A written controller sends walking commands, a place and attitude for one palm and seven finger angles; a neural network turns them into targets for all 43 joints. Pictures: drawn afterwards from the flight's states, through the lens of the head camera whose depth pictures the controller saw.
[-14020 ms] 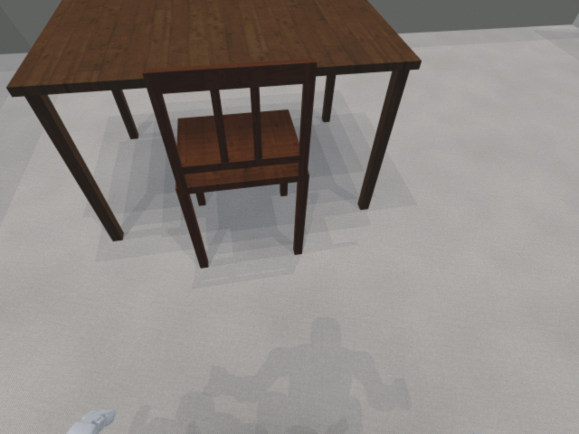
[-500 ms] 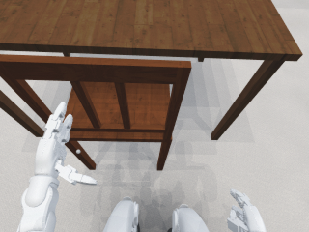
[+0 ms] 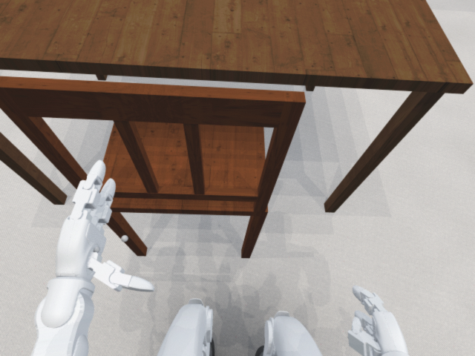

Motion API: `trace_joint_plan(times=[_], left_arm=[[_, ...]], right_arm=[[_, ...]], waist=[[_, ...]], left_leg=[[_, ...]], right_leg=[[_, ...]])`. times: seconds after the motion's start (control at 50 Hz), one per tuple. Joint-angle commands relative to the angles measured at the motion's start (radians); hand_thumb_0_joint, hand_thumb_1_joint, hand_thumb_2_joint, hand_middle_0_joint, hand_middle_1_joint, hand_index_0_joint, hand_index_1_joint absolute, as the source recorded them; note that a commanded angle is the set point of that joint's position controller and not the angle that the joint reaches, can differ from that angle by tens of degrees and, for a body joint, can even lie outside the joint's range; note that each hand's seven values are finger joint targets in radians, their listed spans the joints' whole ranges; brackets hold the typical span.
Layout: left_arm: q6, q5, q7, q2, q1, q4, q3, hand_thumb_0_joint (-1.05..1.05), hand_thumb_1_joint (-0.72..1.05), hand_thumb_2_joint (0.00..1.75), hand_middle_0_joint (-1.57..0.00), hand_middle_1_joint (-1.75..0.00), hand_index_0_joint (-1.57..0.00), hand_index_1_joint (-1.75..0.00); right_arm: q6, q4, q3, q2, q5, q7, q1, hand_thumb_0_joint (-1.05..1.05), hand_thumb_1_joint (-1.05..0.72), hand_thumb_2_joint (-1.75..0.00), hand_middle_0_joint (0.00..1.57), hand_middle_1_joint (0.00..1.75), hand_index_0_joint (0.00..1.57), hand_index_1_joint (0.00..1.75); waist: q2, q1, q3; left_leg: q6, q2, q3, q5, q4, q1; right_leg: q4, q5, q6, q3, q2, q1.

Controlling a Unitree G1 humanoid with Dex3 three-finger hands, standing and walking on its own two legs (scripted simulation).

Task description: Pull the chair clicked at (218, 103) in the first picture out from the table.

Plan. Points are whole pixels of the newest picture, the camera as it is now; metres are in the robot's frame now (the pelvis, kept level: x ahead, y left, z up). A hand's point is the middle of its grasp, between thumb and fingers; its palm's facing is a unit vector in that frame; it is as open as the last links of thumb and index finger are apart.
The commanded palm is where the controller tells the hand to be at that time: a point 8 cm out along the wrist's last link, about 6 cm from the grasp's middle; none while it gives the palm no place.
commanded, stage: aim the fingers beside a spindle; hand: left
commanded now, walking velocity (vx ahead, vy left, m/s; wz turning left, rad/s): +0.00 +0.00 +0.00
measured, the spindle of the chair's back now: (140, 159) +0.44 +0.20 +0.01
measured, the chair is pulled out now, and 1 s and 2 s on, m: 0.00 0.00 0.00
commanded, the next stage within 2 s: push the fingers through the gap in 1.46 s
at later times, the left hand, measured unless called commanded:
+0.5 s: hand (121, 235) +0.29 +0.20 +0.02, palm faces +0.08 -1.00 -0.04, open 16.9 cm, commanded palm +0.27 +0.23 +0.02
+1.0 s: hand (145, 244) +0.28 +0.15 +0.04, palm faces -0.03 -1.00 +0.00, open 16.9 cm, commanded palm +0.27 +0.24 +0.04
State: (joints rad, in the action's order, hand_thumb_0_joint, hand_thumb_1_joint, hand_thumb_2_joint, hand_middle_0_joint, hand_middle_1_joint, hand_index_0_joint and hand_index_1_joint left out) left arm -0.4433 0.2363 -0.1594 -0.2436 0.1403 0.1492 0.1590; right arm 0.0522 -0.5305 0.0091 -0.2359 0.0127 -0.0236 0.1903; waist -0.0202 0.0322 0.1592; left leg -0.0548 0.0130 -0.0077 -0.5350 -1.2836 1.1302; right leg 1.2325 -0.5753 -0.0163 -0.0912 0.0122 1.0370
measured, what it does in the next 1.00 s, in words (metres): stands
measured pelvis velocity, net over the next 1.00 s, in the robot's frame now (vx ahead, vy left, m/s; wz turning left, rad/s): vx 0.01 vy -0.01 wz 0.01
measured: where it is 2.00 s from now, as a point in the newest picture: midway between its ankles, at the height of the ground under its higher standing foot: outside the picture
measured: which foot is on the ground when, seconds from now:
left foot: down 0.00-1.00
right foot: down 0.00-1.00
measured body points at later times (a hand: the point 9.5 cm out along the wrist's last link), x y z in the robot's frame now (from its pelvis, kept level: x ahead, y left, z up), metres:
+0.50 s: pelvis +0.00 -0.01 +0.00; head +0.10 +0.01 +0.44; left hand +0.28 +0.25 +0.02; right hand +0.17 -0.25 -0.10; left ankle +0.04 +0.08 -0.62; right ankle +0.01 -0.12 -0.62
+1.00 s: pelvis +0.01 -0.01 +0.00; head +0.12 +0.01 +0.44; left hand +0.27 +0.21 +0.04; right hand +0.17 -0.26 -0.09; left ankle +0.04 +0.08 -0.62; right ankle +0.01 -0.12 -0.62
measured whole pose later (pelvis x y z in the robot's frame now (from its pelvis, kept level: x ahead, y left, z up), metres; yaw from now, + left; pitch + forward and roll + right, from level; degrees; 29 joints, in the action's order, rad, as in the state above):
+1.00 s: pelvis +0.01 -0.01 +0.00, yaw +0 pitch +22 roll -3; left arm -0.48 0.24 -0.19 -0.22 0.22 0.05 0.09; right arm 0.09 -0.56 -0.01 -0.24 0.01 -0.04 0.20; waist -0.02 0.03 0.15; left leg -0.04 0.02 0.00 -0.54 -1.27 1.11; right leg 1.22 -0.59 -0.03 -0.10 0.02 1.02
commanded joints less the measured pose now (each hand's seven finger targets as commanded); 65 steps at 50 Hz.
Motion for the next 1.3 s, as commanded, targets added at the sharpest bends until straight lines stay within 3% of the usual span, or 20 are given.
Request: trace_joint_plan(times=[0.0, 0.1, 0.22, 0.26, 0.38, 0.42, 0.5, 0.58, 0.66, 0.72, 0.76, 0.86, 0.88, 0.92, 0.96, 1.02, 1.06, 1.14, 1.22, 1.28], left_arm=[[-0.108, -0.003, 0.027, -0.108, -0.122, -0.227, 0.021, 0.00, -0.50, 0.30, -0.06, -0.08, -0.06, -0.08], [-0.018, -0.007, -0.026, -0.041, -0.146, 0.060, -0.011, 0.00, -0.50, 0.30, -0.06, -0.08, -0.06, -0.08], [-0.112, 0.014, 0.000, -0.193, -0.151, -0.394, 0.087, 0.00, -0.50, 0.30, -0.06, -0.08, -0.06, -0.08], [-0.139, 0.013, 0.044, -0.222, -0.080, -0.469, 0.109, 0.00, -0.50, 0.30, -0.06, -0.08, -0.06, -0.08], [-0.037, -0.015, 0.022, -0.043, -0.061, 0.047, 0.007, 0.00, -0.50, 0.30, -0.06, -0.08, -0.06, -0.08], [-0.001, 0.006, -0.034, -0.032, -0.119, 0.132, -0.002, 0.00, -0.50, 0.30, -0.06, -0.08, -0.06, -0.08], [-0.046, 0.036, -0.090, -0.107, -0.252, -0.122, 0.015, 0.00, -0.50, 0.30, -0.06, -0.08, -0.06, -0.08], [-0.162, 0.021, 0.012, -0.250, -0.147, -0.520, 0.109, 0.00, -0.50, 0.30, -0.06, -0.08, -0.06, -0.08], [-0.104, -0.009, 0.086, -0.214, -0.011, -0.198, 0.167, 0.00, -0.50, 0.30, -0.06, -0.08, -0.06, -0.08], [0.006, 0.004, 0.019, -0.077, -0.033, 0.150, 0.073, 0.00, -0.50, 0.30, -0.06, -0.08, -0.06, -0.08], [0.046, 0.033, -0.056, -0.045, -0.075, 0.195, 0.035, 0.00, -0.50, 0.30, -0.06, -0.08, -0.06, -0.08], [-0.096, 0.059, -0.111, -0.114, -0.263, -0.312, -0.015, 0.00, -0.50, 0.30, -0.06, -0.08, -0.06, -0.08], [-0.143, 0.056, -0.082, -0.199, -0.222, -0.458, 0.050, 0.00, -0.50, 0.30, -0.06, -0.08, -0.06, -0.08], [-0.194, 0.050, -0.011, -0.223, -0.077, -0.554, 0.078, 0.00, -0.50, 0.30, -0.06, -0.08, -0.06, -0.08], [-0.186, 0.016, 0.060, -0.278, -0.042, -0.448, 0.163, 0.00, -0.50, 0.30, -0.06, -0.08, -0.06, -0.08], [-0.094, -0.029, 0.078, -0.129, -0.055, -0.023, 0.100, 0.00, -0.50, 0.30, -0.06, -0.08, -0.06, -0.08], [-0.015, -0.011, 0.028, -0.062, -0.047, 0.190, 0.061, 0.00, -0.50, 0.30, -0.06, -0.08, -0.06, -0.08], [0.028, 0.039, -0.105, -0.072, -0.199, 0.128, 0.027, 0.00, -0.50, 0.30, -0.06, -0.08, -0.06, -0.08], [-0.138, 0.056, -0.080, -0.208, -0.261, -0.453, 0.057, 0.00, -0.50, 0.30, -0.06, -0.08, -0.06, -0.08], [-0.174, 0.035, 0.023, -0.252, -0.103, -0.493, 0.123, 0.00, -0.50, 0.30, -0.06, -0.08, -0.06, -0.08]], right_arm=[[0.051, 0.098, -0.053, -0.153, -0.005, -0.007, -0.003, 0.00, -0.90, -0.90, 0.20, 0.30, 0.20, 0.30], [0.033, 0.092, -0.059, -0.180, 0.010, -0.008, 0.003, 0.00, -0.90, -0.90, 0.20, 0.30, 0.20, 0.30], [0.050, 0.151, -0.061, -0.152, 0.004, -0.012, -0.004, 0.00, -0.90, -0.90, 0.20, 0.30, 0.20, 0.30], [0.055, 0.137, -0.057, -0.143, -0.003, -0.008, 0.007, 0.00, -0.90, -0.90, 0.20, 0.30, 0.20, 0.30], [0.028, 0.079, -0.050, -0.164, 0.003, 0.003, -0.003, 0.00, -0.90, -0.90, 0.20, 0.30, 0.20, 0.30], [0.024, 0.092, -0.052, -0.185, 0.022, -0.005, -0.007, 0.00, -0.90, -0.90, 0.20, 0.30, 0.20, 0.30], [0.052, 0.125, -0.066, -0.177, 0.021, -0.025, -0.003, 0.00, -0.90, -0.90, 0.20, 0.30, 0.20, 0.30], [0.083, 0.121, -0.060, -0.147, -0.003, -0.025, 0.021, 0.00, -0.90, -0.90, 0.20, 0.30, 0.20, 0.30], [0.051, 0.076, -0.054, -0.136, -0.010, -0.005, 0.001, 0.00, -0.90, -0.90, 0.20, 0.30, 0.20, 0.30], [0.012, 0.079, -0.048, -0.163, 0.008, 0.001, -0.018, 0.00, -0.90, -0.90, 0.20, 0.30, 0.20, 0.30], [0.013, 0.103, -0.049, -0.181, 0.033, -0.005, -0.023, 0.00, -0.90, -0.90, 0.20, 0.30, 0.20, 0.30], [0.070, 0.137, -0.067, -0.163, 0.017, -0.024, 0.004, 0.00, -0.90, -0.90, 0.20, 0.30, 0.20, 0.30], [0.085, 0.130, -0.072, -0.159, 0.010, -0.028, 0.023, 0.00, -0.90, -0.90, 0.20, 0.30, 0.20, 0.30], [0.106, 0.108, -0.064, -0.140, -0.001, -0.026, 0.038, 0.00, -0.90, -0.90, 0.20, 0.30, 0.20, 0.30], [0.093, 0.075, -0.063, -0.141, -0.011, -0.021, 0.025, 0.00, -0.90, -0.90, 0.20, 0.30, 0.20, 0.30], [0.049, 0.049, -0.052, -0.144, -0.009, -0.001, -0.012, 0.00, -0.90, -0.90, 0.20, 0.30, 0.20, 0.30], [0.022, 0.065, -0.047, -0.161, 0.006, 0.002, -0.026, 0.00, -0.90, -0.90, 0.20, 0.30, 0.20, 0.30], [0.027, 0.112, -0.057, -0.190, 0.034, -0.019, -0.005, 0.00, -0.90, -0.90, 0.20, 0.30, 0.20, 0.30], [0.084, 0.130, -0.064, -0.157, 0.011, -0.032, 0.018, 0.00, -0.90, -0.90, 0.20, 0.30, 0.20, 0.30], [0.099, 0.089, -0.055, -0.144, -0.006, -0.027, 0.031, 0.00, -0.90, -0.90, 0.20, 0.30, 0.20, 0.30]], waist=[[-0.092, 0.023, 0.319], [0.058, 0.044, 0.211], [-0.163, -0.056, 0.529], [-0.182, -0.055, 0.523], [0.057, 0.059, 0.162], [0.097, 0.054, 0.136], [-0.013, 0.017, 0.375], [-0.215, -0.060, 0.588], [-0.076, -0.020, 0.360], [0.104, 0.033, 0.143], [0.119, 0.032, 0.132], [-0.092, 0.015, 0.458], [-0.169, -0.028, 0.558], [-0.201, -0.042, 0.573], [-0.147, -0.031, 0.484], [0.009, 0.036, 0.191], [0.098, 0.037, 0.095], [0.050, 0.033, 0.250], [-0.189, -0.030, 0.599], [-0.194, -0.036, 0.559]], left_leg=[[0.050, 0.024, 0.115, 0.330, 0.198, -0.394], [0.032, 0.004, 0.093, 0.123, 0.175, -0.209], [0.052, 0.012, 0.090, 0.439, 0.198, -0.489], [0.068, 0.021, 0.104, 0.523, 0.208, -0.535], [0.034, 0.007, 0.082, 0.147, 0.165, -0.191], [0.028, -0.006, 0.075, 0.060, 0.165, -0.139], [0.017, -0.003, 0.065, 0.189, 0.152, -0.260], [0.055, 0.014, 0.088, 0.528, 0.194, -0.559], [0.041, 0.009, 0.074, 0.422, 0.176, -0.360], [0.034, -0.013, 0.045, 0.134, 0.152, -0.130], [0.024, -0.019, 0.038, 0.095, 0.153, -0.107], [0.014, 0.002, 0.059, 0.345, 0.148, -0.355], [0.027, 0.008, 0.069, 0.449, 0.168, -0.480], [0.048, 0.018, 0.082, 0.592, 0.192, -0.591], [0.045, 0.019, 0.084, 0.561, 0.184, -0.499], [0.039, 0.003, 0.066, 0.257, 0.149, -0.229], [0.032, -0.016, 0.048, 0.100, 0.148, -0.119], [0.015, -0.013, 0.043, 0.119, 0.145, -0.153], [0.029, 0.008, 0.065, 0.454, 0.175, -0.516], [0.055, 0.022, 0.095, 0.593, 0.194, -0.578]], right_leg=[[-0.142, 0.219, -0.014, 0.016, 0.012, -0.052], [-0.156, 0.128, -0.009, 0.021, 0.010, -0.031], [-0.134, 0.304, -0.027, 0.041, 0.006, -0.161], [-0.132, 0.323, -0.028, 0.029, 0.011, -0.150], [-0.165, 0.145, -0.004, 0.021, 0.017, -0.029], [-0.186, 0.078, -0.005, 0.036, 0.013, -0.038], [-0.178, 0.188, -0.013, 0.068, 0.001, -0.142], [-0.138, 0.352, -0.030, 0.049, 0.007, -0.169], [-0.146, 0.340, -0.016, 0.038, 0.012, -0.162], [-0.192, 0.155, 0.003, 0.050, 0.014, -0.098], [-0.232, 0.105, -0.001, 0.082, 0.004, -0.123], [-0.164, 0.345, -0.012, 0.074, 0.002, -0.211], [-0.159, 0.377, -0.023, 0.070, 0.004, -0.218], [-0.156, 0.404, -0.027, 0.051, 0.007, -0.183], [-0.142, 0.393, -0.022, 0.043, 0.009, -0.169], [-0.145, 0.237, -0.004, 0.030, 0.012, -0.064], [-0.193, 0.107, -0.002, 0.048, 0.012, -0.051], [-0.208, 0.131, -0.006, 0.082, 0.001, -0.132], [-0.164, 0.366, -0.023, 0.070, 0.004, -0.215], [-0.145, 0.380, -0.024, 0.038, 0.009, -0.153]])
